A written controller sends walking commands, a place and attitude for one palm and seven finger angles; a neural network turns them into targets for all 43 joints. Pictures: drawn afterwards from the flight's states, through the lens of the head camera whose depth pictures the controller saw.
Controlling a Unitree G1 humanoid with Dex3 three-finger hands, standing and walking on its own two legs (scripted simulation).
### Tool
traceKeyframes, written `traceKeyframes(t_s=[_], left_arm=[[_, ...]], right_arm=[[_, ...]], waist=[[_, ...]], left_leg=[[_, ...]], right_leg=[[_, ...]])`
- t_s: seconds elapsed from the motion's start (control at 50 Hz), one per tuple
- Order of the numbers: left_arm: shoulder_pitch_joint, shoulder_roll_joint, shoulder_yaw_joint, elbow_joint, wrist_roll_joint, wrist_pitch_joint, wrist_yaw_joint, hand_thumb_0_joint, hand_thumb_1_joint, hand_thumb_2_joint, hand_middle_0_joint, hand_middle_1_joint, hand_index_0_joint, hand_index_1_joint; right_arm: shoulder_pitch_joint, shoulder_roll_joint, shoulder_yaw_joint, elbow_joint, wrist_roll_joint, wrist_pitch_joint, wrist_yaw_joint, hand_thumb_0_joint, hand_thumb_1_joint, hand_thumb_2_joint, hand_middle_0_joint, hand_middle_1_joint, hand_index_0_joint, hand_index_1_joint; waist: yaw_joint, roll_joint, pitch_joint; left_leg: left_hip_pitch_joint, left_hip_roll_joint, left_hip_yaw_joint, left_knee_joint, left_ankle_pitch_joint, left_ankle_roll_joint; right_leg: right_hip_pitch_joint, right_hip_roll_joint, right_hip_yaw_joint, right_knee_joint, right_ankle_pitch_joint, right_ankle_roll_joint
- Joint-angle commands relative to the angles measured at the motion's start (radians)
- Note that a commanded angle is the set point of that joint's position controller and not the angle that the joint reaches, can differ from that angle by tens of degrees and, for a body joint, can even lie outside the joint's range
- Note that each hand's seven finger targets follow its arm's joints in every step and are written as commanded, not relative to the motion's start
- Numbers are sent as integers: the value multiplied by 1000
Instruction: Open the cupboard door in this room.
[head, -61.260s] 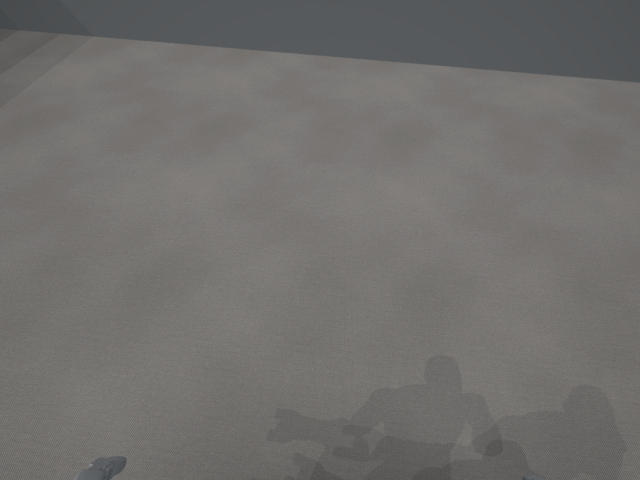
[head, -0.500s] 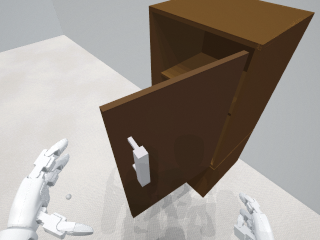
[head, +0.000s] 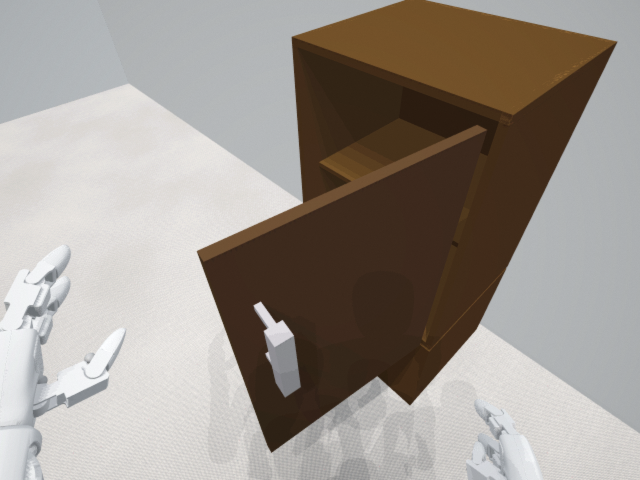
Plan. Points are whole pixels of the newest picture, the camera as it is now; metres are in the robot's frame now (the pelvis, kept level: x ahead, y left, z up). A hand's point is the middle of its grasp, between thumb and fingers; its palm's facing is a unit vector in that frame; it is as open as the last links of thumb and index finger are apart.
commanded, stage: draw the hand back to the body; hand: left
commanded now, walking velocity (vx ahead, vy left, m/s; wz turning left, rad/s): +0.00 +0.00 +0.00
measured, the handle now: (275, 348) +0.27 +0.10 +0.03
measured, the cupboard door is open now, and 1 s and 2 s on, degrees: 81 81 81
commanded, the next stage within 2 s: step back with the hand held close in 0.48 s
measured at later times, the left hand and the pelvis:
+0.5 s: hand (92, 347) +0.19 +0.24 +0.15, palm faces +0.45 -0.80 -0.40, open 7.4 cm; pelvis +0.00 -0.02 +0.00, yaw +0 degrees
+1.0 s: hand (79, 362) +0.17 +0.25 +0.15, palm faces +0.30 -0.80 -0.52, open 7.4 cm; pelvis -0.05 +0.00 +0.00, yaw -3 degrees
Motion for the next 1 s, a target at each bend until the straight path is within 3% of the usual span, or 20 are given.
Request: traceKeyframes(t_s=[0.0, 0.08, 0.12, 0.14, 0.32, 0.42, 0.56, 0.58, 0.6, 0.62, 0.64, 0.68, 0.72, 0.8, 0.84, 0.92, 0.98], left_arm=[[-101, 179, 162, -194, -4, -74, 17, 0, 760, 840, -195, -300, -195, -300], [-153, 198, 190, -199, -9, -84, 17, 0, 900, 900, -200, -300, -200, -300], [-115, 163, 163, -158, -11, -81, 11, 0, 900, 900, -200, -300, -200, -300], [-100, 148, 149, -137, -14, -77, 6, 0, 900, 900, -200, -300, -200, -300], [-129, 203, 188, -190, -13, -93, 8, 0, 900, 900, -200, -300, -200, -300], [-145, 181, 166, -167, -14, -94, 6, 0, 900, 900, -200, -300, -200, -300], [-133, 183, 172, -147, -16, -100, 4, 0, 900, 900, -200, -300, -200, -300], [-216, 198, 171, -193, -14, -106, 7, 0, 900, 900, -200, -300, -200, -300], [-301, 326, 299, -223, -7, -144, 12, 0, 900, 900, -200, -300, -200, -300], [-299, 316, 287, -184, 0, -159, 7, 0, 900, 900, -200, -300, -200, -300], [-172, 236, 231, -110, 0, -153, -1, 0, 900, 900, -200, -300, -200, -300], [-79, 192, 191, -103, 2, -147, -9, 0, 900, 900, -200, -300, -200, -300], [-51, 203, 198, -145, 3, -150, -4, 0, 900, 900, -200, -300, -200, -300], [-5, 247, 245, -202, 3, -147, 10, 0, 900, 900, -200, -300, -200, -300], [16, 270, 273, -227, 2, -150, 20, 0, 900, 900, -200, -300, -200, -300], [45, 278, 292, -247, 1, -158, 31, 0, 900, 900, -200, -300, -200, -300], [55, 256, 278, -243, 3, -165, 36, 0, 900, 900, -200, -300, -200, -300]], right_arm=[[-125, -108, -45, -154, 4, -47, -8, 0, -900, -900, 200, 300, 200, 300], [-134, -110, -50, -145, 5, -46, -7, 0, -900, -900, 200, 300, 200, 300], [-132, -111, -51, -139, 3, -45, -4, 0, -900, -900, 200, 300, 200, 300], [-135, -111, -54, -140, 6, -40, -2, 0, -900, -900, 200, 300, 200, 300], [-142, -108, -59, -140, 5, -38, -4, 0, -900, -900, 200, 300, 200, 300], [-146, -105, -59, -133, 7, -41, -7, 0, -900, -900, 200, 300, 200, 300], [-154, -103, -62, -128, 6, -43, -8, 0, -900, -900, 200, 300, 200, 300], [-159, -105, -59, -127, 5, -47, -7, 0, -900, -900, 200, 300, 200, 300], [-145, -119, -57, -163, 16, -31, -9, 0, -900, -900, 200, 300, 200, 300], [-140, -106, -55, -144, 11, -15, -13, 0, -900, -900, 200, 300, 200, 300], [-139, -106, -60, -142, 7, -6, -14, 0, -900, -900, 200, 300, 200, 300], [-135, -117, -69, -159, 7, 14, -8, 0, -900, -900, 200, 300, 200, 300], [-135, -122, -76, -172, 7, 29, -11, 0, -900, -900, 200, 300, 200, 300], [-130, -119, -85, -206, 14, 54, -14, 0, -900, -900, 200, 300, 200, 300], [-130, -116, -87, -218, 15, 61, -17, 0, -900, -900, 200, 300, 200, 300], [-127, -118, -91, -227, 16, 66, -20, 0, -900, -900, 200, 300, 200, 300], [-117, -120, -91, -233, 18, 59, -17, 0, -900, -900, 200, 300, 200, 300]], waist=[[1, 11, -62], [1, 21, -74], [2, 19, -61], [-2, -15, -44], [5, 5, -80], [-3, -7, -45], [2, -4, -51], [-4, 2, -62], [-42, -42, 20], [-47, -31, 18], [-50, -74, -3], [-50, -51, -72], [-50, -5, -128], [-52, -63, -186], [-48, -28, -203], [-51, 3, -188], [-55, 9, -145]], left_leg=[[47, 33, -49, -83, 263, -13], [67, 31, -43, -85, 272, -10], [64, 30, -43, -85, 298, -10], [68, 34, -39, -88, 291, -8], [77, 22, -28, -79, 289, -3], [78, 22, -25, -86, 244, -2], [89, 22, -19, -90, 224, 3], [93, 19, -23, -92, 215, 2], [38, 39, -30, -49, 143, 14], [19, 32, -48, -38, 112, 11], [31, 38, -41, -32, 142, 8], [47, 49, -26, -34, 205, 8], [52, 65, -24, -48, 296, 7], [31, 85, -28, -35, 375, 4], [0, 89, -38, -38, 398, 3], [-75, 101, -57, -49, 340, 9], [-162, 116, -78, -80, 196, 18]], right_leg=[[-6, 7, 16, -64, 222, -23], [5, 5, 22, -74, 241, -23], [11, 4, 21, -76, 265, -24], [-4, 6, 20, -79, 260, -18], [26, 2, 35, -88, 294, -21], [-2, 3, 37, -110, 248, -18], [-7, 1, 45, -122, 235, -13], [-7, 1, 45, -124, 222, -13], [-137, -49, 161, -182, 301, -13], [-131, -77, 165, -179, 319, -21], [-131, -79, 151, -164, 352, -18], [-108, -79, 136, -124, 417, -5], [-70, -74, 110, -74, 472, -2], [-51, -62, 113, -19, 530, 2], [-31, -60, 107, 13, 526, -2], [-31, -53, 111, 45, 467, 0], [-48, -38, 114, 59, 334, 3]])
